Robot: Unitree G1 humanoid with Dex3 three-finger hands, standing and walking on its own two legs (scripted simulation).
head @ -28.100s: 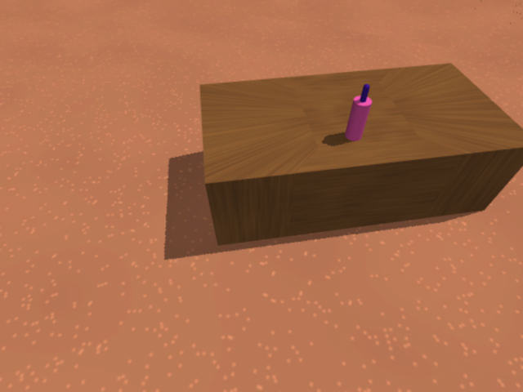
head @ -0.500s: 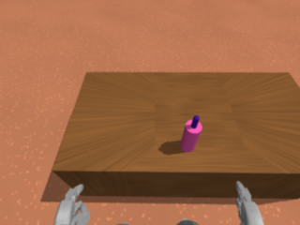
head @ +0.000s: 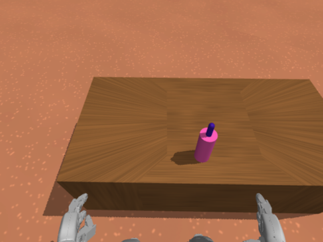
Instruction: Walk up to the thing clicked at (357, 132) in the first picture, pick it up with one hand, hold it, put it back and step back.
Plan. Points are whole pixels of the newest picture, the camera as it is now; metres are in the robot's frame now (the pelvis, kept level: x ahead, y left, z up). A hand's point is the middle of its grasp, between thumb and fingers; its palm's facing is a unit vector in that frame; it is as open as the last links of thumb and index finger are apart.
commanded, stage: home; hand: right
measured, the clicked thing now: (206, 141) +0.50 -0.16 -0.19
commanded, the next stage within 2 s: stand in 1.38 s
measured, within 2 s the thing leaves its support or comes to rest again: neither
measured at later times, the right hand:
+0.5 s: hand (247, 222) +0.19 -0.19 -0.06, palm faces +0.10 +0.96 -0.27, open 17.2 cm
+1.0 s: hand (248, 224) +0.18 -0.19 -0.06, palm faces +0.09 +0.96 -0.27, open 17.3 cm
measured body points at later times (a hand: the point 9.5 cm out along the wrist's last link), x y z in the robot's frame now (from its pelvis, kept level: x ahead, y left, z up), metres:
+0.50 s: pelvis +0.02 -0.01 +0.00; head +0.04 -0.02 +0.45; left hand +0.18 +0.23 -0.07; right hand +0.18 -0.24 -0.04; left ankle +0.00 +0.12 -0.69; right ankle +0.02 -0.14 -0.69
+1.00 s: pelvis +0.01 -0.01 +0.00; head +0.04 -0.02 +0.45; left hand +0.17 +0.23 -0.07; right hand +0.17 -0.24 -0.04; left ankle +0.00 +0.12 -0.69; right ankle +0.02 -0.14 -0.69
